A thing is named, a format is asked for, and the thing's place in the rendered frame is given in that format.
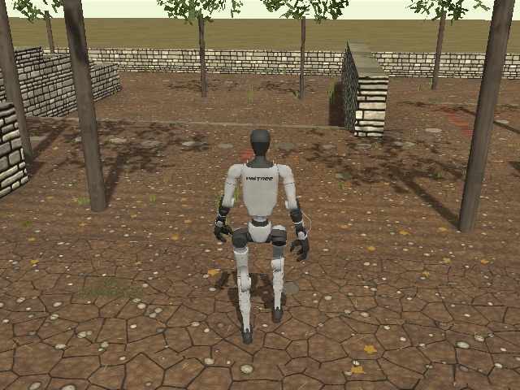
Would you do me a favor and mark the right robot upper arm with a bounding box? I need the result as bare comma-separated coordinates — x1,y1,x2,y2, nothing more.
277,164,298,211

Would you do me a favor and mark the left robot upper arm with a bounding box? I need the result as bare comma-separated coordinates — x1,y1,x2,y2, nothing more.
222,164,243,208

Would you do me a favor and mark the left robot foot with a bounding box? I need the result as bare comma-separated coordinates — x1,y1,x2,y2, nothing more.
240,323,253,345

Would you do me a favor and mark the humanoid robot head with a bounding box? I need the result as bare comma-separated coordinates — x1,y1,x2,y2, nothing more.
246,128,274,168

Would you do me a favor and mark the robot right hand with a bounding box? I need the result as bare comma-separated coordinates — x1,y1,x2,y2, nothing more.
290,237,310,262

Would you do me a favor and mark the robot right forearm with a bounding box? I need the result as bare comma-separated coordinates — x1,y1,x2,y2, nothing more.
290,198,307,240

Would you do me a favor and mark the robot left hand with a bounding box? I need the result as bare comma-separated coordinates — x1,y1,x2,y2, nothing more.
214,224,233,242

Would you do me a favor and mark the robot left forearm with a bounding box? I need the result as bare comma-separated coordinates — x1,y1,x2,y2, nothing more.
215,195,230,228

